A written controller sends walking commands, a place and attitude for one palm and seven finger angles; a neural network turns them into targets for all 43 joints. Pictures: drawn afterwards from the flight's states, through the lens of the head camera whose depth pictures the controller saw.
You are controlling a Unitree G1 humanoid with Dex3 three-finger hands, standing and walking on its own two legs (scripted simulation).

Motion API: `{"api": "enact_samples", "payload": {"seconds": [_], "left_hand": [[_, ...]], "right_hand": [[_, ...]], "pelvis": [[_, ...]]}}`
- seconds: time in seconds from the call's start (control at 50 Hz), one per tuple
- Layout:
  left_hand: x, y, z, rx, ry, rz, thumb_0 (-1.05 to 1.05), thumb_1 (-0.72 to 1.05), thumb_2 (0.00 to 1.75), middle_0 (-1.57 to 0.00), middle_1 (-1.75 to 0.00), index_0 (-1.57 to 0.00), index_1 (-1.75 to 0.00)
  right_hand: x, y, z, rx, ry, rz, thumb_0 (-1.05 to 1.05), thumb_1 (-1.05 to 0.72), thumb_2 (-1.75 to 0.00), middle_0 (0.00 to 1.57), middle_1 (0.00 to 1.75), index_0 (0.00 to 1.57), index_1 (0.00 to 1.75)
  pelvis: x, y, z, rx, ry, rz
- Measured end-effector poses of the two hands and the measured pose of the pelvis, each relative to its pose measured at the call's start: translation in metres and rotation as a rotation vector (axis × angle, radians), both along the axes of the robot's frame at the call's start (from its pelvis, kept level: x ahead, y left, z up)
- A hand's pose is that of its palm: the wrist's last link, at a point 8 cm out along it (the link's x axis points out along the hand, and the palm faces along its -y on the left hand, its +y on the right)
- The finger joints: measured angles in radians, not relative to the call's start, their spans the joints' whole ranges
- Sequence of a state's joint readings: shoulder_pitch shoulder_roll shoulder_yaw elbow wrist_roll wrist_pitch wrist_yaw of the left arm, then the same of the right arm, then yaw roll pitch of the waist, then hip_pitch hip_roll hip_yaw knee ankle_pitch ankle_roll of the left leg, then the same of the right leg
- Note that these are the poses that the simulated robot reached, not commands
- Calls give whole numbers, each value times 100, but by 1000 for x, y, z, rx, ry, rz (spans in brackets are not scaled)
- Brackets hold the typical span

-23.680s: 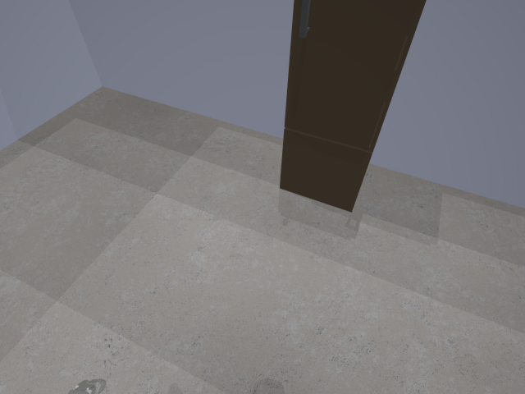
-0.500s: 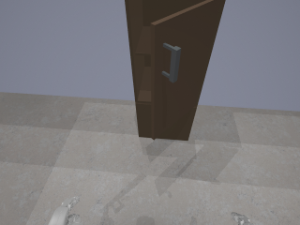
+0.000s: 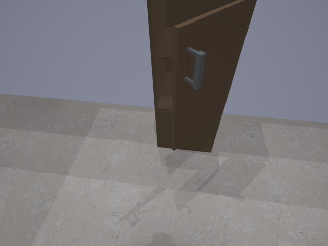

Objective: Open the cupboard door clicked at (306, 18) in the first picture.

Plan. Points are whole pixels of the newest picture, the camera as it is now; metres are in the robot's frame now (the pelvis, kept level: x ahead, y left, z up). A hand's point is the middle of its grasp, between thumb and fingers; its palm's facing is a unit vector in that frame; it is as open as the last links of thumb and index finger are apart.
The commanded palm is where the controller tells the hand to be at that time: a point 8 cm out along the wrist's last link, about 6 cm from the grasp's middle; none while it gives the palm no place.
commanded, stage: let the arm hang, fingers relaxed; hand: left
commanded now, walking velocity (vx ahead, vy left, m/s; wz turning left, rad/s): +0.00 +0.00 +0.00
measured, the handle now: (193, 68) +0.60 -0.06 +0.11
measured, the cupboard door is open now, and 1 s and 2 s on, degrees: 50 50 50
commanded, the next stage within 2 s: look to check the result in 0.40 s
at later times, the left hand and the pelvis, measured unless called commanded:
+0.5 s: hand out of the picture +0.00 +0.16 -0.18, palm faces +0.05 -0.98 -0.18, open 7.4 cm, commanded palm none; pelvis +0.01 -0.01 +0.00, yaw +0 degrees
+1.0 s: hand out of the picture +0.01 +0.15 -0.18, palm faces +0.05 -0.98 -0.18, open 7.4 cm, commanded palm none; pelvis +0.02 -0.01 +0.00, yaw +0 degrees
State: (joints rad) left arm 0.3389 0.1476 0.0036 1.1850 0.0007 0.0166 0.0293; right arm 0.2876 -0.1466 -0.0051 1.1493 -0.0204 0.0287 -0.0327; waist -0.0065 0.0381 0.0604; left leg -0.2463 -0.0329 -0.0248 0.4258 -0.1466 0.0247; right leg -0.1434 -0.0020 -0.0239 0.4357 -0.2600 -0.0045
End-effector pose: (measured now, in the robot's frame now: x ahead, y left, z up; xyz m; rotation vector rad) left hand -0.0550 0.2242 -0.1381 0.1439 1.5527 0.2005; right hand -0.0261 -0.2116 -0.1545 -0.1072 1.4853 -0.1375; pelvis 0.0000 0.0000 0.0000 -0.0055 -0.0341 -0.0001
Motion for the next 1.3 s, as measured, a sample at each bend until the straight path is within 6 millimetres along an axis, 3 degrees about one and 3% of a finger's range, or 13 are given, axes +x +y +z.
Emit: {"api": "enact_samples", "payload": {"seconds": [0.26,0.52,0.74,1.04,1.3], "left_hand": [[45,-24,-9,-44,-133,-27,0,91,90,-20,-30,-20,-30],[46,-20,-8,-30,-110,-13,0,91,90,-20,-30,-20,-30],[46,-20,-7,-28,-88,-4,0,90,90,-20,-30,-20,-30],[67,-24,-7,-31,-119,-12,0,90,90,-20,-30,-20,-30],[86,-14,-13,-30,-103,-58,0,90,90,-20,-30,-20,-30]], "right_hand": [[3,6,-1,16,-39,-24,1,-91,-90,20,30,20,29],[8,-2,1,0,-22,-18,1,-91,-90,20,30,19,29],[27,-9,2,-11,-35,2,1,-91,-90,20,30,19,29],[52,-21,6,-34,-66,19,1,-91,-90,20,30,20,29],[56,-31,4,-78,-99,-64,1,-91,-90,20,30,20,30]], "pelvis": [[0,-5,-1,3,0,-2],[8,-8,-1,2,5,0],[15,-10,0,3,9,4],[25,-14,1,6,11,5],[25,-12,-5,-3,19,-73]]}}
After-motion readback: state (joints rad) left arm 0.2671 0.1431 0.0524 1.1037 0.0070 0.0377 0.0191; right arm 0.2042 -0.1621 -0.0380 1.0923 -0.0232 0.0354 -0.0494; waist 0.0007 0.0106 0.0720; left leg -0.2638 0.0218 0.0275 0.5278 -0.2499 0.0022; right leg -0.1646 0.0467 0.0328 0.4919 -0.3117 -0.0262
